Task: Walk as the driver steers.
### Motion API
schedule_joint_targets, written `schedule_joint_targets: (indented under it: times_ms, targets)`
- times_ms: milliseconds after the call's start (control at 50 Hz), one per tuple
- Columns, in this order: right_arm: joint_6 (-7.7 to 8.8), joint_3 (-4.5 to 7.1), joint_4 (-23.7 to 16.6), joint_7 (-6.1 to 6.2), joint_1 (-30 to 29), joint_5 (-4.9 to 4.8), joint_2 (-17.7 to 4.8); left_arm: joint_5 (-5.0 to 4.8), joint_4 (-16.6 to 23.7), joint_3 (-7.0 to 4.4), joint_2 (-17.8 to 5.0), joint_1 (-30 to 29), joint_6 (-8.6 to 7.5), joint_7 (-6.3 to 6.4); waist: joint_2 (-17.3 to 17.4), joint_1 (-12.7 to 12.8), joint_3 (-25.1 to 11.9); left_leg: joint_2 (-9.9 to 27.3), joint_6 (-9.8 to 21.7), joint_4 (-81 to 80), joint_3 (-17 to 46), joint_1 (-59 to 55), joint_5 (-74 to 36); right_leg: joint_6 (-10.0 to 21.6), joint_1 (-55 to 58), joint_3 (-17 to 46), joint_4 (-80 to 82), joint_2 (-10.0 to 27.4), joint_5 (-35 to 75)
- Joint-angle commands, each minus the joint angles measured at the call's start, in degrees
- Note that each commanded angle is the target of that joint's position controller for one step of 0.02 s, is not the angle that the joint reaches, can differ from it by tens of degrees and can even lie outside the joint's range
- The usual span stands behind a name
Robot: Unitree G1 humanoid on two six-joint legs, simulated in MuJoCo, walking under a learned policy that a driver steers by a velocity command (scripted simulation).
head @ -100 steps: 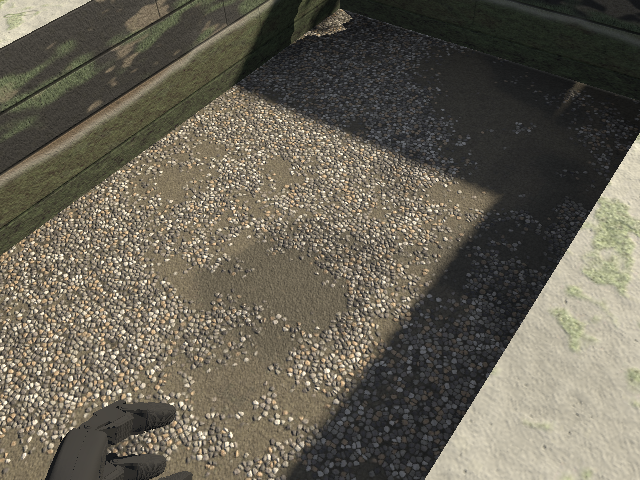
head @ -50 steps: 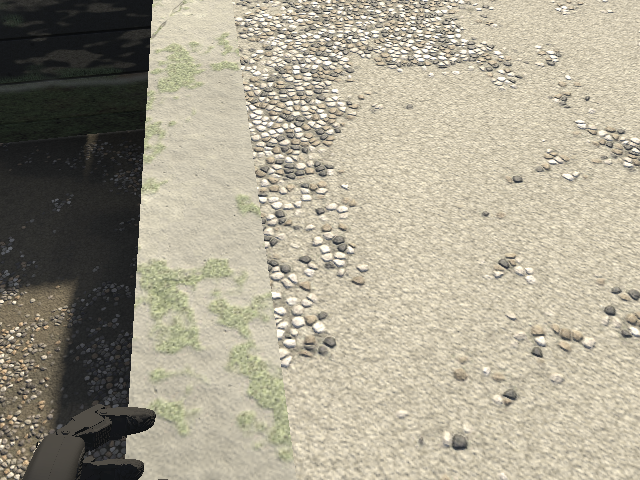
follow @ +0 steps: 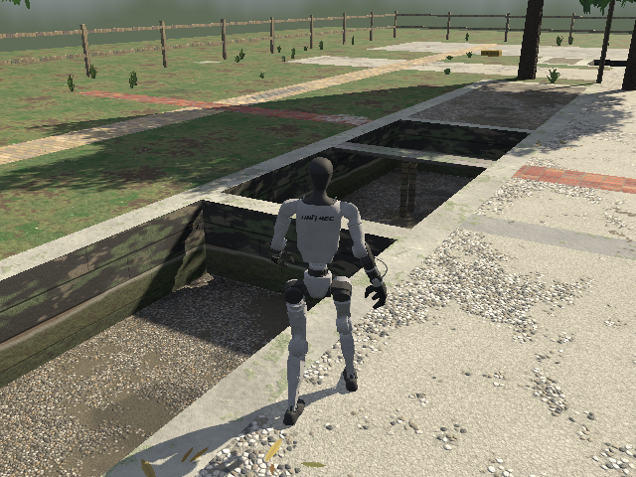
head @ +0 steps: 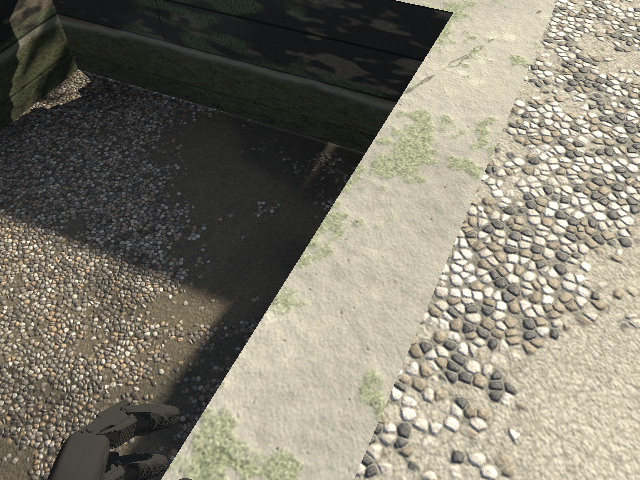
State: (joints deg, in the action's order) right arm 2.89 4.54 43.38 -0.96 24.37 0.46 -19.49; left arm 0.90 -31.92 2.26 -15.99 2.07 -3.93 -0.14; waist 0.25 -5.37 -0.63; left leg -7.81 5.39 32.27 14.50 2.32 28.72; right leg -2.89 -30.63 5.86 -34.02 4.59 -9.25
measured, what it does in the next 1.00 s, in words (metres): walks ahead, turning left: left foot, then right foot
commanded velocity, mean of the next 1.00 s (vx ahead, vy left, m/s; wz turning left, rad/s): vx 0.64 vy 0.00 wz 0.75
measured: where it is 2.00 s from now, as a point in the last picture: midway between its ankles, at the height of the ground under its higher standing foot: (296, 460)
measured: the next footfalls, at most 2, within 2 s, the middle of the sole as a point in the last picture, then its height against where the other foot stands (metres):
left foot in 0.46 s outside the picture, level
right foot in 0.84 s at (274, 374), level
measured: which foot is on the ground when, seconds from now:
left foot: down 0.00-0.02, up 0.04-0.44, down 0.46-0.86, up 0.88-1.00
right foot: down 0.00-0.46, up 0.48-0.82, down 0.84-1.00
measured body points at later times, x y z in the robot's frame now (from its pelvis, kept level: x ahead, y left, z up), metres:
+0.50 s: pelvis +0.37 +0.01 -0.03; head +0.40 +0.03 +0.42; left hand +0.20 +0.22 -0.15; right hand +0.68 -0.09 -0.10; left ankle +0.47 +0.07 -0.72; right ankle +0.21 -0.19 -0.59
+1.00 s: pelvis +0.55 +0.03 -0.01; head +0.55 +0.05 +0.44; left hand +0.42 +0.23 -0.14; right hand +0.87 +0.01 -0.08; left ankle +0.47 +0.11 -0.66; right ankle +0.71 +0.05 -0.72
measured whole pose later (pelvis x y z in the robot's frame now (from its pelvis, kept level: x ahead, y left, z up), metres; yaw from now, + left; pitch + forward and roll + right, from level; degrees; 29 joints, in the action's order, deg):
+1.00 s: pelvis +0.55 +0.03 -0.01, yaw +46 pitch -2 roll -1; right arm -7.5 2.1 37.9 2.2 3.3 1.5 -14.2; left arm 1.7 -43.0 1.9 -11.4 19.9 1.6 2.2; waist -0.4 2.8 2.4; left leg -9.1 -1.9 65.9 9.3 28.4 33.0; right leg 3.2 -27.2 -3.5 -36.6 -1.1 -8.0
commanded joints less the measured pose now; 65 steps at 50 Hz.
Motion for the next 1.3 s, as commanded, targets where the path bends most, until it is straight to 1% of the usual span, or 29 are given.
schedule_joint_targets:
  times_ms: [20,40,60,100,220,360,400,440,460,480,500,540,580,600,660,720,780,800,840,860,880,900,960,1060,1120,1140,1180,1220,1300]
  targets:
    - [2.06,0.24,-7.5,0.25,-10.7,0.11,-0.9,1.9,-5.5,-6.5,-16.0,34.6,-1.38,2.47,-15.4,18.9,-15.3,1.0,2.8,40.0,-0.3,28.1,-5.8,0.1,46.4,13.4,4.8,12.3,-28.0]
    - [2.09,-0.93,-12.2,-0.18,-4.9,-2.56,1.5,2.07,-3.3,-7.36,-20.0,25.8,-1.06,2.16,-30.1,9.8,-17.3,-2.1,1.3,48.6,-4.3,42.7,1.9,4.0,46.9,48.4,22.5,22.6,-36.1]
    - [0.54,-0.76,-9.4,0.22,-6.3,-0.47,-1.9,2.1,-1.9,-6.91,-14.1,17.6,-0.46,1.89,-14.6,8.2,-9.0,4.1,1.1,52.9,-6.1,47.2,-5.1,7.0,40.0,43.8,20.9,21.1,-44.8]
    - [-0.66,-0.4,-10.0,-1.31,-11.7,0.87,-3.1,1.58,-3.1,-5.8,-8.4,15.6,0.04,1.26,-5.5,8.7,-2.1,8.7,-0.1,48.2,-8.7,44.9,-11.7,6.6,29.6,22.5,17.7,15.6,-28.5]
    - [-4.35,-1.12,-14.0,-2.61,-18.1,1.98,-1.0,0.4,-11.1,-5.11,-5.6,22.7,-3.39,0.71,-5.8,6.5,3.7,11.6,-0.9,43.0,-10.6,46.6,-20.1,4.8,25.8,-2.7,20.0,11.8,4.5]
    - [-5.25,-3.52,-16.8,-4.18,-28.0,1.38,1.3,1.44,-15.3,-5.21,-8.5,28.8,-1.99,1.9,-4.8,6.4,8.0,6.6,4.5,16.4,-26.1,33.7,-22.6,0.9,30.0,-21.5,17.4,7.9,43.6]
    - [-4.8,-2.47,-15.3,-3.73,-23.5,0.69,-0.7,1.34,-14.8,-5.82,-11.9,28.2,-0.49,3.26,-7.1,2.0,4.1,2.1,6.1,13.1,-27.6,21.4,-17.3,1.1,28.4,-22.8,6.7,9.0,62.1]
    - [-4.05,0.12,-8.3,-2.64,-0.4,-0.55,-3.7,0.82,-12.1,-6.86,-15.1,21.1,1.73,3.64,-7.4,-9.0,-5.2,0.1,10.1,9.1,-20.4,-2.9,-13.2,2.7,17.7,-19.9,-23.2,10.3,63.8]
    - [-3.32,1.21,-6.1,-0.58,4.1,-2.42,-4.9,0.06,-10.8,-7.0,-12.3,18.2,2.34,2.44,0.6,-9.8,-7.1,6.8,13.6,0.8,-9.0,-15.0,-25.8,1.4,3.5,-20.6,-49.7,1.2,19.3]
    - [-3.98,2.52,-8.9,0.08,-2.4,-2.97,-13.4,1.13,-5.1,-5.98,-7.6,20.9,2.73,1.72,12.2,-0.3,-12.4,19.7,18.4,3.8,14.8,-28.7,-56.5,-0.9,-17.3,-16.5,-69.1,-6.4,-21.6]
    - [-4.58,3.72,-12.0,0.52,-0.3,-2.29,-14.5,0.14,-1.0,-6.19,-11.8,15.9,1.5,2.06,4.9,-5.2,-24.5,26.4,23.8,-2.8,26.2,-35.8,-62.2,-2.3,-24.5,-5.0,-72.3,-5.7,-16.9]
    - [-4.94,2.56,-9.3,2.0,-2.2,-1.18,-9.7,-1.45,-2.5,-5.73,-10.3,15.4,0.93,3.71,-2.9,1.2,-11.0,24.2,19.4,-6.4,19.5,-15.1,-59.4,-3.1,-21.4,-2.4,-59.9,-1.3,-12.0]
    - [-3.61,0.09,-10.0,2.16,-9.1,-0.6,-3.4,0.83,-5.0,-5.68,-7.6,19.2,4.02,5.12,-4.3,8.6,-0.7,18.4,14.4,-6.5,10.8,8.0,-61.1,-3.2,-13.8,-3.4,-51.1,1.1,-12.0]
    - [-2.34,-0.86,-9.5,1.66,-10.7,-2.19,-2.0,1.96,-5.2,-6.01,-7.4,19.0,5.8,5.59,-2.9,9.3,1.3,14.4,10.8,-7.7,4.9,17.3,-68.1,-2.6,-7.8,-3.6,-43.4,2.4,-6.9]
    - [-0.39,-1.69,-7.3,0.55,-10.9,-2.65,-1.4,1.72,-4.4,-5.56,-5.2,15.9,6.35,5.34,0.6,10.4,-2.5,6.9,4.5,-4.4,-3.2,22.6,-75.3,0.6,2.0,-6.8,-26.1,-0.2,6.1]
    - [-1.95,-2.24,-8.1,0.93,-13.6,-2.82,0.2,0.85,-5.7,-4.19,-1.4,14.9,5.46,4.62,3.6,9.1,-5.6,2.2,-1.3,-0.3,-7.9,26.2,-65.8,1.8,13.5,-9.8,-16.0,-4.3,18.2]
    - [-3.81,-2.59,-9.3,1.69,-14.3,-1.3,1.6,1.22,-5.3,-3.43,-1.9,13.2,5.34,4.27,1.6,8.4,-1.6,4.1,-1.8,1.0,-7.3,26.7,-64.3,1.8,15.0,-10.7,-12.7,-5.5,12.7]
    - [-3.93,-2.57,-10.7,2.24,-19.0,-1.38,0.7,1.42,-8.8,-3.96,-2.3,22.2,4.8,4.14,5.7,11.5,-6.0,8.9,-1.8,5.2,-5.1,25.5,-72.6,3.6,20.6,-6.8,-20.4,-3.1,15.0]
    - [-5.39,-1.52,-9.9,3.94,-17.7,-0.5,-1.4,2.17,-7.5,-3.93,-3.8,23.1,4.62,4.14,2.6,11.5,0.7,8.0,-3.4,13.4,-4.0,18.5,-67.3,6.8,16.5,-5.8,0.9,-3.6,3.5]
    - [-6.4,-1.33,-10.4,4.46,-18.5,-0.56,-1.3,1.55,-8.0,-3.94,-4.4,28.3,4.27,3.63,-7.7,14.7,-3.9,2.4,-5.6,32.3,-8.7,19.1,-39.7,12.2,22.9,0.4,5.3,3.6,40.3]
    - [-8.3,-1.95,-9.5,4.33,-6.8,0.74,4.0,1.17,-7.1,-2.17,-2.6,21.1,4.5,2.68,-15.7,4.0,-9.0,-5.9,-7.7,42.5,-5.5,25.9,12.6,21.3,25.2,15.1,0.7,15.1,66.9]
    - [-9.74,-1.81,-6.5,4.49,-1.1,2.48,3.1,-0.25,-6.1,-2.45,-3.5,17.4,4.34,2.25,-14.3,2.4,-11.2,-4.4,-6.8,42.5,-0.9,26.7,12.7,24.7,19.4,19.5,5.4,15.9,49.7]
    - [-10.49,-0.99,-7.6,3.44,-14.2,1.25,0.9,0.78,-3.9,-1.02,-0.4,9.7,3.77,2.3,-7.3,2.0,-5.4,-0.7,-8.3,38.6,-4.9,23.6,4.1,20.7,5.7,15.0,14.6,10.3,14.8]
    - [-11.72,-3.31,-6.3,0.16,-15.9,0.31,4.3,0.81,-6.1,-2.98,-4.6,14.2,7.0,2.16,-7.2,5.3,-4.4,0.9,-3.1,10.2,-13.6,10.0,2.9,11.3,2.9,8.6,23.9,4.2,-29.8]
    - [-10.8,-4.7,-6.7,-0.7,-12.1,1.08,5.6,0.09,-5.6,-4.95,-6.5,12.6,9.27,1.97,-2.4,4.6,-2.6,3.8,2.0,-5.2,-9.9,4.9,-1.5,6.2,0.5,4.4,18.1,3.2,-34.7]
    - [-9.86,-3.81,-9.7,0.0,-14.3,0.1,1.9,-0.49,-3.7,-4.69,-4.8,7.8,8.69,1.32,14.4,0.4,-1.1,16.2,7.1,-18.4,11.4,20.1,9.2,-0.4,2.8,-10.7,-5.8,-7.7,-19.1]
    - [-8.85,-2.41,-12.4,1.38,-20.8,0.37,-2.3,-0.87,1.5,-3.79,-3.3,-1.1,7.54,1.82,11.0,4.7,2.5,16.2,6.5,-20.9,14.7,23.3,6.0,-1.7,-1.5,-4.4,-15.2,-7.8,-10.2]
    - [-7.74,-2.66,-14.0,1.96,-23.7,1.03,-0.6,0.74,1.1,-3.01,-2.2,1.4,6.64,1.43,5.5,7.8,0.1,12.7,5.3,-15.8,10.1,21.9,-12.4,-2.4,1.7,-3.1,-19.5,-7.0,-5.0]
    - [-7.23,-2.79,-15.6,1.24,-23.0,0.73,0.3,1.08,2.2,-2.47,-1.1,0.1,7.13,1.83,7.3,4.9,-2.2,9.2,4.3,-9.1,11.3,14.4,-22.6,-1.5,6.9,-4.3,-3.3,-7.8,-10.1]
Keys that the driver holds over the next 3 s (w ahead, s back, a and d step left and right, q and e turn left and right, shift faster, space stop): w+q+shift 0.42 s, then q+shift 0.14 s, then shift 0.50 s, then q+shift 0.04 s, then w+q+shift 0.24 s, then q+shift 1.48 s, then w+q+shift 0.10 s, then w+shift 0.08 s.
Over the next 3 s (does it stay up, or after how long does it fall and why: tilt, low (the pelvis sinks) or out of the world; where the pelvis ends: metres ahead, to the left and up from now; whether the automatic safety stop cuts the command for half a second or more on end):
stays up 0.50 -0.07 0.02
